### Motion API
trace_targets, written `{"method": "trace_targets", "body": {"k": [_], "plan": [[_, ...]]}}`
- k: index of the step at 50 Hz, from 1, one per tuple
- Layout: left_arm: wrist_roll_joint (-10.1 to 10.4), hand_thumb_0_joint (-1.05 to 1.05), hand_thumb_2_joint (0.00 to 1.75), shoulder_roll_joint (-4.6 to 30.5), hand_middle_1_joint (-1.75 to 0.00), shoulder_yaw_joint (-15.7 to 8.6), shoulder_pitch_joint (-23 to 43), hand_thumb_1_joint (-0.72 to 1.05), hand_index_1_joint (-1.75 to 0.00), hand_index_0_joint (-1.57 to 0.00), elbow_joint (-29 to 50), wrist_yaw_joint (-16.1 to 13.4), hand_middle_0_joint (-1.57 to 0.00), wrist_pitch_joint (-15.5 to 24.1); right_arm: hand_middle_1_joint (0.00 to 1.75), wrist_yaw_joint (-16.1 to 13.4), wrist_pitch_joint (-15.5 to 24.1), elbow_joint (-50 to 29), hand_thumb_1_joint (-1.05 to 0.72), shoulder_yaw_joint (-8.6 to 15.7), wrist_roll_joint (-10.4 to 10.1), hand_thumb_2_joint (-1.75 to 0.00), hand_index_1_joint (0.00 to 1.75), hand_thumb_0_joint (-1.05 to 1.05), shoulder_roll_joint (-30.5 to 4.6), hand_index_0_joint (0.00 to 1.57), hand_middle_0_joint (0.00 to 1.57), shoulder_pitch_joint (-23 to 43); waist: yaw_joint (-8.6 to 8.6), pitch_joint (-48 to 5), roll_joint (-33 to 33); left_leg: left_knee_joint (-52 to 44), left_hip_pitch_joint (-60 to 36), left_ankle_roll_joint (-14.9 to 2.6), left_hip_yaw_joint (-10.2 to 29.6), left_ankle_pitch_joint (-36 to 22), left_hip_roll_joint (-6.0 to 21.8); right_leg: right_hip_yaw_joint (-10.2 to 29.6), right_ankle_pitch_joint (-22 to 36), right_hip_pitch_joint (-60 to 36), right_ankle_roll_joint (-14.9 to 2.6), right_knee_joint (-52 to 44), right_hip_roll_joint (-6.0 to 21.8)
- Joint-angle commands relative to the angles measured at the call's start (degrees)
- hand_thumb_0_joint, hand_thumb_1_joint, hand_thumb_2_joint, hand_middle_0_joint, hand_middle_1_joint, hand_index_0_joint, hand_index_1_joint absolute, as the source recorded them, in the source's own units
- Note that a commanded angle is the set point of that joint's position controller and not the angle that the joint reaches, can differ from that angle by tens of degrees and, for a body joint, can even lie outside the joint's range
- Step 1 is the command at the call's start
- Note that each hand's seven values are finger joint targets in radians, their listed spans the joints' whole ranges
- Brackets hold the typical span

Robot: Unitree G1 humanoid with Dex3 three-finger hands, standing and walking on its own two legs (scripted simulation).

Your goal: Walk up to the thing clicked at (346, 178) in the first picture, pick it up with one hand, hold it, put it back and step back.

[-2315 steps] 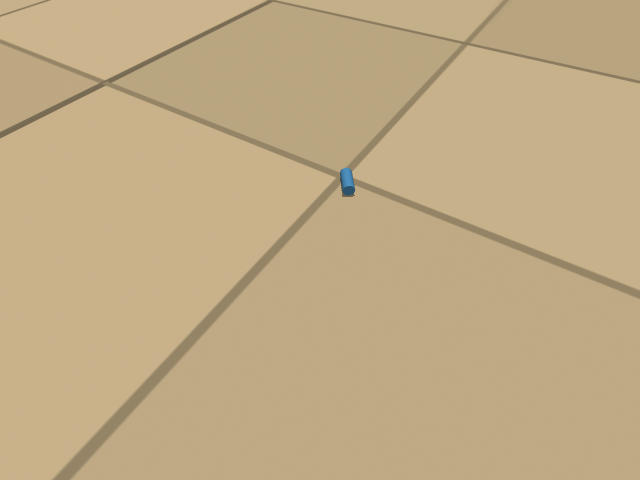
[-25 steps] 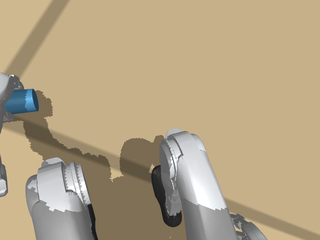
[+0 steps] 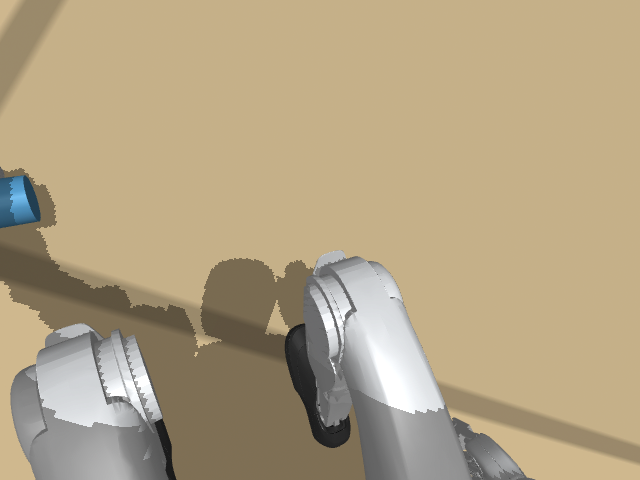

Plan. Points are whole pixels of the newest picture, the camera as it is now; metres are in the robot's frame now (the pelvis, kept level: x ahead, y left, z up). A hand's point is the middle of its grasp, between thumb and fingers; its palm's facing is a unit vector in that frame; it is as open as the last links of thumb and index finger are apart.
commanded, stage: rest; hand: left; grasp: from above
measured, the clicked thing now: out of the picture +0.46 +0.30 -0.26
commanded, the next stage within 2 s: open in 0.52 s
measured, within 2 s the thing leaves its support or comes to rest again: rests again in 0.88 s
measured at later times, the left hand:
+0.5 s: hand out of the picture +0.45 +0.30 -0.25, palm faces -0.47 -0.11 -0.87, open 8.5 cm
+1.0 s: hand out of the picture +0.46 +0.31 -0.24, palm faces -0.47 -0.11 -0.88, open 9.7 cm
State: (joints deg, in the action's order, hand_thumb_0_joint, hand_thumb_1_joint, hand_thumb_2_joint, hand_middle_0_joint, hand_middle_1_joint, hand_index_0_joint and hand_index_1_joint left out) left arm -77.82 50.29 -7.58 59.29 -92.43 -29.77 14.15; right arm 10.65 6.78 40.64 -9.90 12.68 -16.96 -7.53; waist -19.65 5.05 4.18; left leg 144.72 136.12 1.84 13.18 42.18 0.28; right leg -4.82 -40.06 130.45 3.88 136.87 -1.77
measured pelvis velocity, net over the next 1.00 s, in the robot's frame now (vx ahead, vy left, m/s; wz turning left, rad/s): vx -0.01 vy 0.01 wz -0.05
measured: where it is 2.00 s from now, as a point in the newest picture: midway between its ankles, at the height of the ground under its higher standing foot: (245, 443)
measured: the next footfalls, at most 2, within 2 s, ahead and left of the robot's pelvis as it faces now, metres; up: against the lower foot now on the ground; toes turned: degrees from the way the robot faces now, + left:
none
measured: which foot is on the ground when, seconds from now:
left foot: down 0.00-1.00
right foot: down 0.00-1.00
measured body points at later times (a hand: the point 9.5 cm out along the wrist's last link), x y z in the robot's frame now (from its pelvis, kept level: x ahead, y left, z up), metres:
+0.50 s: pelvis +0.00 +0.01 +0.00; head +0.27 +0.12 +0.33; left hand +0.47 +0.30 -0.20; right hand +0.04 -0.26 -0.07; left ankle +0.06 +0.13 -0.27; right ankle +0.10 -0.13 -0.27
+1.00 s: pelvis -0.01 +0.01 +0.00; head +0.27 +0.12 +0.33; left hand +0.48 +0.31 -0.19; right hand +0.03 -0.25 -0.06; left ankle +0.05 +0.13 -0.27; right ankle +0.10 -0.13 -0.27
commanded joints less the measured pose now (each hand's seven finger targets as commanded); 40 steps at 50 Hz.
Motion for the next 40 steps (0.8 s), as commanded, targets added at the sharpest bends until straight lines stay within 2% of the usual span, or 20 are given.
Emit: {"method": "trace_targets", "body": {"k": [1,2,4,15,17,18,19,20,21,22,23,24,26,28,29,31,32,34,35,40], "plan": [[1.3,0.0,0.48,14.7,-0.34,-0.6,17.5,0.84,-0.33,-1.18,7.3,-4.2,-1.17,-0.3,0.3,-0.3,0.4,1.3,-0.9,4.5,0.0,-0.9,0.3,0.0,-17.3,0.2,0.2,-12.1,-1.42,-41.9,-27.8,-13.4,-32.5,-2.25,-7.9,-18.5,0.9,-8.0,20.3,-21.4,-5.34,-10.8,-2.0],[1.2,0.0,0.47,14.2,-0.33,0.0,18.0,0.84,-0.32,-1.19,6.0,-4.2,-1.18,-0.4,0.3,-0.1,0.8,1.3,-0.9,4.3,0.3,-0.9,0.3,0.0,-17.5,0.2,0.2,-12.2,-2.56,-40.0,-27.7,-12.8,-32.3,-2.2,-8.0,-18.0,1.0,-8.2,19.9,-20.6,-5.37,-10.7,-2.1],[1.6,0.0,0.49,15.7,-0.34,-0.6,18.4,0.83,-0.33,-1.18,7.9,-4.6,-1.17,-0.3,0.3,0.2,1.1,1.2,-0.9,4.2,0.4,-0.9,0.3,0.0,-17.7,0.2,0.2,-12.0,-1.85,-41.9,-27.9,-12.9,-32.5,-2.38,-7.6,-18.3,1.2,-8.2,20.3,-22.1,-5.13,-11.2,-2.3],[1.8,0.0,0.41,16.2,-0.3,-0.2,18.4,0.86,-0.29,-1.2,4.8,-5.0,-1.19,-0.8,0.3,1.3,2.7,-0.2,-0.9,3.2,0.8,-0.9,0.3,0.0,-19.7,0.2,0.2,-10.8,-3.47,-37.6,-28.6,-13.2,-32.8,-1.76,-6.6,-17.1,1.3,-9.6,18.7,-19.8,-5.55,-10.2,-2.3],[1.7,0.0,0.41,17.8,-0.31,-0.7,18.1,0.83,-0.3,-1.18,6.7,-5.3,-1.17,-0.6,0.3,1.3,2.6,-0.6,-0.9,2.9,0.7,-0.9,0.3,0.0,-19.2,0.2,0.2,-10.3,-2.48,-40.0,-29.9,-14.0,-33.2,-1.84,-6.3,-17.2,1.4,-9.5,18.9,-21.4,-5.45,-10.4,-2.6],[1.6,0.0,0.4,16.8,-0.3,-0.3,18.1,0.85,-0.28,-1.2,5.0,-5.2,-1.18,-0.8,0.3,1.4,2.7,-0.6,-0.9,2.7,0.9,-0.9,0.3,0.0,-19.6,0.2,0.2,-10.2,-3.52,-38.3,-28.6,-13.1,-32.3,-1.93,-6.3,-17.0,1.4,-9.7,18.9,-20.6,-5.37,-10.2,-2.5],[1.9,0.0,0.41,16.3,-0.29,0.4,18.1,0.84,-0.28,-1.19,5.5,-5.3,-1.18,-0.7,0.3,1.5,2.8,-0.3,-0.9,2.6,0.7,-0.9,0.3,0.0,-19.1,0.2,0.2,-10.2,-2.84,-39.2,-29.4,-13.8,-33.1,-1.85,-6.2,-17.4,1.5,-9.5,19.3,-21.3,-5.28,-10.3,-2.6],[1.8,0.0,0.39,14.9,-0.29,1.9,18.3,0.84,-0.28,-1.19,3.6,-5.2,-1.18,-0.7,0.3,1.8,3.0,0.6,-0.9,2.0,1.0,-0.9,0.3,0.0,-18.7,0.2,0.2,-10.4,-3.96,-37.5,-29.0,-12.8,-31.8,-2.12,-6.4,-16.4,1.6,-9.4,19.1,-20.9,-5.12,-10.4,-2.8],[2.1,0.0,0.39,16.7,-0.29,0.4,19.0,0.85,-0.28,-1.19,4.9,-5.6,-1.17,-0.4,0.3,1.7,3.1,-0.2,-0.9,2.2,1.1,-0.9,0.3,0.0,-19.5,0.2,0.2,-10.2,-4.06,-38.5,-28.1,-13.2,-32.2,-2.1,-6.0,-16.6,1.6,-9.8,19.2,-21.5,-4.99,-10.8,-2.8],[1.7,0.0,0.4,16.6,-0.3,1.4,18.1,0.83,-0.28,-1.18,4.0,-5.6,-1.17,-0.6,0.3,1.7,3.1,0.1,-0.9,1.9,0.7,-0.9,0.3,0.0,-19.2,0.2,0.2,-10.4,-3.47,-37.7,-28.8,-13.2,-31.5,-2.24,-6.3,-16.3,1.5,-9.5,19.1,-21.4,-5.04,-10.8,-2.9],[1.9,0.0,0.37,17.7,-0.29,0.1,18.2,0.83,-0.27,-1.18,3.9,-5.7,-1.16,-0.6,0.3,1.8,3.2,-0.8,-0.9,2.0,1.0,-0.9,0.3,0.0,-19.6,0.2,0.2,-10.1,-4.21,-37.8,-27.7,-12.7,-31.5,-2.37,-6.1,-16.7,1.6,-9.5,19.5,-22.1,-4.8,-10.8,-2.8],[1.7,0.0,0.4,17.9,-0.28,0.4,17.7,0.82,-0.27,-1.17,4.2,-5.8,-1.16,-0.6,0.3,1.7,3.1,-0.5,-0.9,1.8,0.9,-0.9,0.3,0.0,-19.6,0.2,0.2,-10.2,-3.23,-38.9,-28.4,-13.4,-31.6,-2.3,-6.2,-17.1,1.6,-9.3,19.7,-22.9,-4.93,-11.1,-3.0],[2.0,0.0,0.38,16.9,-0.29,1.0,18.2,0.84,-0.27,-1.18,1.8,-6.0,-1.17,-0.6,0.3,1.8,3.3,-0.3,-0.9,1.5,1.0,-0.9,0.3,0.0,-19.5,0.2,0.2,-9.6,-4.35,-35.9,-27.6,-13.2,-30.5,-2.14,-5.8,-16.0,1.7,-10.0,18.6,-20.5,-5.06,-10.5,-2.9],[1.8,0.0,0.4,16.4,-0.29,1.8,18.0,0.8,-0.28,-1.16,2.1,-6.1,-1.15,-0.4,0.3,1.8,3.4,-0.3,-0.9,1.3,1.0,-0.9,0.3,0.0,-19.6,0.2,0.2,-9.8,-4.25,-36.6,-28.5,-13.6,-31.6,-2.11,-5.6,-15.8,1.7,-9.9,18.4,-20.9,-5.11,-10.9,-3.1],[1.9,0.0,0.37,18.4,-0.27,0.5,19.0,0.81,-0.26,-1.16,3.0,-6.5,-1.15,-0.2,0.3,1.6,3.4,-1.1,-0.9,1.4,0.9,-0.9,0.3,0.0,-20.1,0.2,0.2,-9.4,-4.15,-37.3,-28.4,-13.9,-31.5,-1.98,-5.3,-16.1,1.8,-10.1,18.6,-21.3,-5.09,-10.7,-3.0],[1.5,0.0,0.37,18.5,-0.27,0.4,17.3,0.81,-0.26,-1.17,0.0,-6.4,-1.16,-0.6,0.3,1.8,3.5,-0.8,-0.9,1.1,1.2,-0.9,0.3,0.0,-20.1,0.2,0.2,-9.7,-4.52,-34.9,-27.5,-13.4,-30.2,-2.2,-5.5,-14.9,1.8,-10.0,17.7,-20.8,-5.0,-10.6,-3.1],[1.4,0.0,0.44,17.8,-0.3,1.1,18.7,0.73,-0.3,-1.09,2.0,-6.4,-1.08,-0.4,0.3,1.9,3.6,-1.2,-0.89,0.9,1.2,-0.9,0.3,0.0,-20.0,0.2,0.2,-9.5,-4.6,-35.3,-28.3,-13.7,-30.6,-2.07,-5.6,-15.4,1.8,-10.0,18.0,-21.1,-5.02,-10.8,-3.1],[1.0,0.0,0.38,19.8,-0.33,-0.6,17.4,0.57,-0.31,-0.93,0.0,-6.6,-0.92,-0.5,0.3,1.8,3.6,-0.7,-0.89,0.9,1.4,-0.9,0.3,0.0,-20.5,0.2,0.2,-9.8,-4.92,-34.8,-28.4,-13.5,-31.5,-1.92,-5.1,-15.9,1.9,-10.4,18.4,-20.8,-5.01,-10.3,-3.0],[1.1,0.0,0.37,19.1,-0.33,0.1,17.7,0.49,-0.32,-0.86,0.1,-6.3,-0.84,-0.5,0.3,1.9,3.8,-1.1,-0.89,0.9,1.4,-0.9,0.3,0.0,-20.5,0.2,0.2,-9.5,-4.97,-33.8,-28.0,-13.0,-30.3,-2.13,-5.4,-14.5,1.8,-10.1,17.4,-20.2,-4.95,-10.4,-3.0],[0.8,0.0,0.41,20.0,-0.37,-0.6,17.6,0.2,-0.36,-0.69,0.6,-6.3,-0.69,-0.3,0.3,2.0,4.1,-1.3,-0.89,0.8,1.7,-0.9,0.3,0.0,-20.7,0.2,0.2,-9.8,-5.1,-33.8,-27.8,-13.7,-30.2,-2.17,-5.1,-14.1,1.9,-10.4,17.1,-20.9,-4.93,-11.1,-3.1]]}}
